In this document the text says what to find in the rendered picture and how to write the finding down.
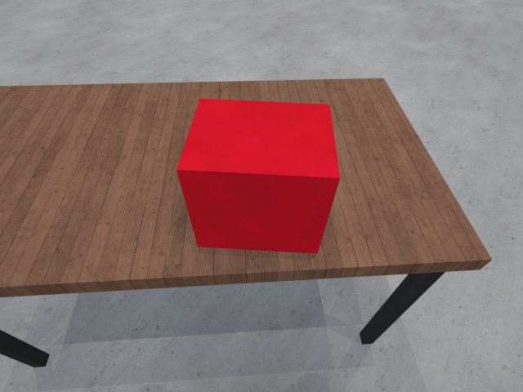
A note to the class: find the table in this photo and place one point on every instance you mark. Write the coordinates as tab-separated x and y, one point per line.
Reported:
90	199

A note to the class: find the carton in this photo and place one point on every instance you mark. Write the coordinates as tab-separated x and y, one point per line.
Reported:
259	175

